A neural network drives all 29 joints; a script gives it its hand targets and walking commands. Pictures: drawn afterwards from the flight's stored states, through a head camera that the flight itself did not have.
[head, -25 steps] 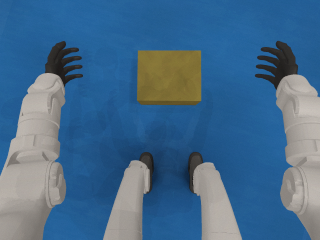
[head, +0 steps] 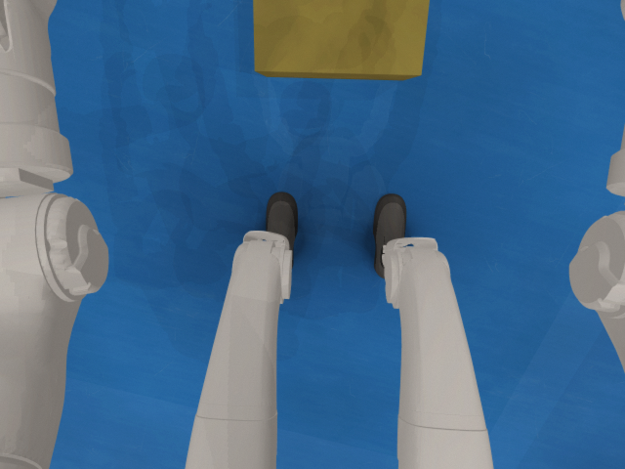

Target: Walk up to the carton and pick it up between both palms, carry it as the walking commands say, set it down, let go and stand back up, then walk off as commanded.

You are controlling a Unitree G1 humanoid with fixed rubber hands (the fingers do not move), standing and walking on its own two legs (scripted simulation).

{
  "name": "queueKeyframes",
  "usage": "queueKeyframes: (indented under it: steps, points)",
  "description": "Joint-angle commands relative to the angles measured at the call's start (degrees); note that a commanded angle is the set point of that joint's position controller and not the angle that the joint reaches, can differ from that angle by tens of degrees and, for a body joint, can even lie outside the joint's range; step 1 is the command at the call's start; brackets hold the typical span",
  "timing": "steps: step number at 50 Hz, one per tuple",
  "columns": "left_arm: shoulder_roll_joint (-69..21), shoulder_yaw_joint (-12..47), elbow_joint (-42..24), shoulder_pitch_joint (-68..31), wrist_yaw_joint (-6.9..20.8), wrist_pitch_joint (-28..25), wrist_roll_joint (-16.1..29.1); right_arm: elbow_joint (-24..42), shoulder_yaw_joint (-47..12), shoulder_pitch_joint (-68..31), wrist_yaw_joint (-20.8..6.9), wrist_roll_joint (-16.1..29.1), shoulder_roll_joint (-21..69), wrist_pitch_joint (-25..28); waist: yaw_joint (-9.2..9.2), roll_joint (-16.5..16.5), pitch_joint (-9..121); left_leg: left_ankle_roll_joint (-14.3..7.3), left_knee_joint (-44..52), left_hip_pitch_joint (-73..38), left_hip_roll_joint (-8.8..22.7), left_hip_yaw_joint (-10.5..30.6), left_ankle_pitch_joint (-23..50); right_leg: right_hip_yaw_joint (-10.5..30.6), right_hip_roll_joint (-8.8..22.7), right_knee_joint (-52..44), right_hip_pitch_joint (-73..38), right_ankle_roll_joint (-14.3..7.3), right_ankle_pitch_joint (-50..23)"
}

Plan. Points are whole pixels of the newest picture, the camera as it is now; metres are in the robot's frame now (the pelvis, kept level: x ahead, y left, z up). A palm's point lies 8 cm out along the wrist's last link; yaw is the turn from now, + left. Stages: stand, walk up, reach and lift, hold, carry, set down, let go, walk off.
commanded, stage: reach and lift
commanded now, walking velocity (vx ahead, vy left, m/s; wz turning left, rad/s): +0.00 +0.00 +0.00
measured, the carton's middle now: (339, 8) +0.59 +0.00 -0.59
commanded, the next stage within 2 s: none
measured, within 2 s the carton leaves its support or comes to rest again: neither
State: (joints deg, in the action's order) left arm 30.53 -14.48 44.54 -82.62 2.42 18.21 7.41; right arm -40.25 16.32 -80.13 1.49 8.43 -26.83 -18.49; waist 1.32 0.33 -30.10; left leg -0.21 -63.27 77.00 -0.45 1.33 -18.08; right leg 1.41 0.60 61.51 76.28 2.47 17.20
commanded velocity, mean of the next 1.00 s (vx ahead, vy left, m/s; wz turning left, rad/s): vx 0.00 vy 0.00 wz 0.00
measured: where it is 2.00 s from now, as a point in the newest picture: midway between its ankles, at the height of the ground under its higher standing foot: (334, 250)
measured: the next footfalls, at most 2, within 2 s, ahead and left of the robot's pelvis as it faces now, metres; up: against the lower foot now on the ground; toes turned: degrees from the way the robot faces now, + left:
none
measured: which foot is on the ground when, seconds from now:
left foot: down 0.00-1.00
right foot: down 0.00-1.00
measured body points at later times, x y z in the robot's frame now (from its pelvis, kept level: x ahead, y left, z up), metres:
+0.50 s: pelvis -0.03 +0.00 -0.13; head +0.36 +0.01 +0.08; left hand +0.59 +0.25 -0.26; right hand +0.59 -0.22 -0.27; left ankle +0.09 +0.11 -0.63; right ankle +0.09 -0.14 -0.63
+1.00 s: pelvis -0.03 +0.00 -0.26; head +0.36 +0.01 -0.05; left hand +0.58 +0.25 -0.40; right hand +0.58 -0.21 -0.41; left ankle +0.09 +0.11 -0.63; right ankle +0.09 -0.14 -0.63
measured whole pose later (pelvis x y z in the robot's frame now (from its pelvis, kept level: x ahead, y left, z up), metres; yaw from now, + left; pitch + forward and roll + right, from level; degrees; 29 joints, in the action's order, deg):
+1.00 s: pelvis -0.03 +0.00 -0.26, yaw -1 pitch +34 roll -3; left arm 35.4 -5.7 57.6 -94.1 -0.9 15.6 13.6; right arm -53.5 10.3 -91.8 6.2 12.9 -27.8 -16.1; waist 1.2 0.5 -30.0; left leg 0.8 -120.3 121.5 -1.3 2.7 -33.1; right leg 1.3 -0.9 118.2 120.4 3.5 32.3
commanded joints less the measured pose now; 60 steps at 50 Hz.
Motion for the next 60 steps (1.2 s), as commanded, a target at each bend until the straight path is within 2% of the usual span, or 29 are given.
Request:
queueKeyframes:
  steps: [1, 7, 10, 11, 13, 17, 21, 22, 23, 24, 25, 27, 29, 31, 32, 33, 35, 36, 40, 44, 45, 47, 48, 49, 51, 53, 55, 56, 60]
  points:
    - [14.79, -1.92, -13.08, -21.61, -0.18, -2.18, -0.1, 11.14, 2.56, -19.58, 1.09, -0.32, -13.05, 2.02, -1.27, 1.41, 131.35, -0.06, -3.79, -56.85, -2.46, -1.54, 45.23, -5.02, -5.12, 1.6, -30.31, -0.07, -27.51]
    - [15.32, 0.25, -2.97, -26.55, 0.25, -1.47, 0.32, 2.09, 1.24, -25.01, 1.71, -0.39, -12.27, 1.05, -1.44, 1.86, 119.17, 0.61, -6.49, -39.4, -2.57, -3.94, 24.61, -5.65, -4.46, 6.75, -26.28, -0.13, -14.85]
    - [14.92, 1.76, -0.37, -28.66, -0.02, -1.58, 0.33, -0.99, 0.45, -27.29, 1.86, 0.25, -11.99, 1.13, -1.1, 2.18, 115.85, 0.85, -9.31, -34.35, -2.28, -4.4, 19.64, -5.81, -4.21, 10.04, -23.11, -0.26, -10.75]
    - [14.99, 1.99, 2.5, -28.49, -0.03, -1.5, 0.4, -4.28, 0.05, -26.79, 1.92, 0.01, -11.94, 1.03, -1.27, 1.24, 113.42, 0.77, -10.59, -31.36, -2.17, -4.32, 17.14, -6.17, -4.16, 11.46, -21.03, -0.2, -8.71]
    - [14.72, 2.43, 3.3, -29.49, -0.38, -1.82, 0.58, -4.55, -0.63, -28.47, 1.98, 0.23, -12.33, 1.51, -0.98, 0.95, 112.05, 0.85, -13.21, -27.86, -2.04, -4.41, 15.01, -6.14, -4.17, 14.46, -19.07, -0.37, -7.24]
    - [15.56, 3.41, 3.72, -31.62, -1.13, -1.63, 1.52, -4.64, -1.54, -31.05, 2.4, 1.19, -12.94, 1.61, -0.79, 1.35, 114.13, 0.69, -18.98, -26.26, -1.83, -3.91, 15.28, -6.64, -4.08, 20.23, -13.68, -0.4, -5.51]
    - [16.69, 4.62, -1.07, -33.09, -2.39, -0.69, 3.33, -2.26, -1.96, -31.47, 2.98, 2.09, -14.45, 0.94, -1.8, 2.84, 119.82, 0.97, -24.17, -28.14, -1.51, -3.24, 18.94, -7.06, -3.96, 24.96, -9.9, -0.59, -6.46]
    - [17.91, 4.41, 3.7, -34.58, -2.38, -0.29, 3.23, -4.54, -2.48, -33.96, 2.91, 2.55, -14.62, 0.48, -1.06, 1.77, 115.39, 0.51, -24.58, -23.41, -1.26, -3.55, 10.74, -7.07, -3.4, 25.1, -5.69, -0.43, 0.43]
    - [18.84, 4.15, -6.04, -35.37, -2.89, -0.12, 3.83, 3.69, -2.23, -34.78, 3.33, 3.12, -15.84, 0.46, -0.89, 2.67, 124.37, 0.75, -25.97, -27.7, -1.49, -3.66, 15.93, -6.74, -3.56, 26.16, -10.64, -0.69, -4.46]
    - [17.71, 4.78, -3.78, -32.53, -2.94, -0.02, 4.49, 1.7, -2.13, -32.5, 3.55, 2.83, -15.57, 0.22, -1.72, 1.78, 124.29, 1.02, -27.49, -26.23, -1.46, -3.77, 19.26, -6.95, -3.67, 27.77, -9.9, -0.68, -7.48]
    - [17.56, 5.09, -4.78, -32.47, -3.28, 0.09, 4.84, 1.37, -1.8, -31.69, 3.68, 2.66, -15.49, 0.2, -2.15, 2.99, 124.49, 1.29, -28.9, -27.13, -1.25, -3.1, 22.08, -6.94, -3.7, 29.53, -7.48, -0.63, -8.51]
    - [18.59, 4.66, -7.73, -31.63, -3.64, 0.48, 5.16, 4.47, -2.08, -31.22, 3.83, 3.06, -15.58, -0.26, -1.92, 3.23, 128.14, 1.23, -31.42, -28.95, -1.18, -2.66, 25.49, -6.91, -3.45, 31.68, -6.26, -0.58, -9.94]
    - [19.32, 4.4, -9.88, -31.62, -3.98, 1.07, 5.56, 6.58, -1.3, -30.75, 4.13, 3.09, -16.53, -0.65, -2.5, 3.02, 129.51, 1.42, -33.1, -28.13, -0.8, -2.73, 25.07, -6.81, -3.28, 33.02, -5.51, -0.5, -9.59]
    - [19.04, 4.65, -7.97, -31.12, -4.01, 1.29, 5.59, 5.17, -2.45, -30.61, 4.1, 3.69, -15.21, -1.15, -1.52, 3.0, 125.65, 1.37, -34.16, -24.62, -0.69, -3.05, 22.86, -6.77, -3.09, 34.55, -2.56, -0.34, -8.13]
    - [19.42, 4.34, -10.87, -31.64, -4.05, 1.24, 5.94, 8.56, -2.22, -31.42, 4.26, 3.97, -15.8, -1.03, -1.47, 3.25, 128.06, 1.46, -34.93, -24.77, -0.64, -3.14, 23.37, -6.59, -3.06, 35.45, -4.03, -0.38, -9.26]
    - [19.71, 4.31, -7.24, -31.1, -4.01, 1.09, 5.69, 6.24, -2.7, -31.45, 4.43, 4.03, -14.9, -1.14, -1.03, 2.32, 125.23, 1.24, -35.86, -21.63, -0.64, -3.49, 21.47, -6.68, -2.95, 36.61, -2.32, -0.12, -8.2]
    - [19.58, 4.24, -8.4, -31.74, -4.01, 0.74, 6.25, 7.94, -2.69, -32.23, 4.78, 4.27, -15.26, -0.87, -0.93, 1.1, 125.12, 1.22, -37.25, -18.93, -0.56, -3.62, 20.43, -6.58, -2.69, 38.55, -3.16, -0.14, -8.68]
    - [19.89, 4.11, -6.6, -31.51, -3.99, 0.38, 5.77, 6.04, -3.19, -31.98, 4.84, 4.35, -14.67, -0.67, -0.5, 0.95, 122.45, 1.18, -38.03, -16.31, -0.45, -3.93, 18.73, -6.7, -2.56, 39.72, -1.92, -0.09, -7.99]
    - [18.58, 5.81, -3.1, -31.85, -3.6, -1.03, 6.19, 1.5, -3.35, -31.15, 4.9, 4.63, -13.8, 0.72, -1.43, 2.83, 117.13, 1.63, -41.29, -14.02, 0.11, -3.43, 16.72, -7.34, -2.14, 43.03, 3.17, -0.16, -5.73]
    - [17.72, 6.4, 2.26, -31.92, -3.31, -3.04, 6.03, -3.39, -3.99, -31.17, 4.8, 4.21, -12.49, 2.64, -1.36, 2.58, 108.3, 1.63, -44.29, -6.85, 0.45, -3.63, 12.47, -7.38, -1.72, 46.42, 6.81, -0.15, -4.08]
    - [18.13, 6.09, 0.11, -32.24, -3.49, -3.71, 6.0, -0.63, -3.92, -32.04, 4.79, 4.57, -13.01, 3.46, -1.11, 2.47, 110.66, 1.68, -45.34, -8.55, 0.64, -3.4, 14.22, -7.51, -1.55, 47.64, 5.92, -0.02, -5.13]
    - [17.41, 6.86, 3.99, -32.18, -3.41, -4.57, 5.94, -4.96, -4.35, -31.16, 4.81, 4.38, -12.58, 4.29, -1.49, 3.12, 105.92, 1.76, -46.94, -5.72, 1.0, -3.38, 12.1, -7.63, -1.32, 49.13, 8.59, -0.16, -3.84]
    - [17.57, 6.48, 3.61, -32.15, -3.46, -5.05, 5.94, -4.22, -4.49, -31.68, 4.76, 4.27, -12.72, 4.7, -0.87, 3.12, 105.45, 1.8, -47.8, -5.91, 0.93, -3.41, 12.71, -7.4, -1.31, 49.68, 8.63, -0.2, -4.09]
    - [16.98, 7.26, 4.23, -32.42, -3.48, -5.49, 6.32, -4.62, -4.63, -31.6, 4.86, 4.11, -12.52, 5.24, -1.61, 2.72, 104.69, 1.88, -48.38, -4.52, 1.1, -3.42, 11.9, -7.46, -1.18, 50.41, 7.91, -0.11, -4.34]
    - [16.73, 7.51, 6.96, -32.08, -3.65, -6.51, 6.07, -6.54, -4.88, -31.76, 4.69, 4.22, -11.68, 6.13, -1.05, 2.86, 100.96, 1.73, -49.76, -2.05, 1.39, -3.21, 11.19, -7.28, -1.09, 51.97, 9.92, -0.12, -3.99]
    - [16.49, 7.48, 5.96, -32.26, -3.89, -7.63, 6.02, -6.85, -5.24, -31.65, 4.62, 4.17, -11.35, 7.08, -0.81, 2.98, 100.0, 1.78, -51.35, -1.85, 1.29, -3.09, 12.26, -6.96, -1.03, 53.32, 10.07, -0.15, -5.04]
    - [16.14, 7.96, 7.41, -32.42, -4.12, -8.39, 6.45, -8.75, -5.16, -31.19, 4.79, 3.68, -11.72, 7.88, -1.37, 2.68, 97.31, 1.81, -52.7, 0.57, 1.51, -2.84, 11.85, -6.74, -0.78, 54.63, 10.88, -0.19, -5.46]
    - [16.25, 7.94, 6.28, -32.11, -4.25, -8.84, 6.59, -7.06, -5.22, -31.38, 4.85, 3.93, -11.99, 8.45, -1.15, 2.63, 98.78, 1.87, -53.44, -0.22, 1.61, -2.83, 12.72, -6.64, -0.66, 55.43, 9.93, -0.11, -6.18]
    - [15.75, 8.59, 9.6, -30.92, -4.66, -10.22, 6.83, -10.07, -5.84, -30.67, 4.69, 3.66, -11.3, 9.83, -1.03, 1.96, 91.87, 1.95, -55.73, 3.88, 1.81, -2.4, 11.93, -6.37, -0.47, 57.82, 13.08, -0.14, -6.12]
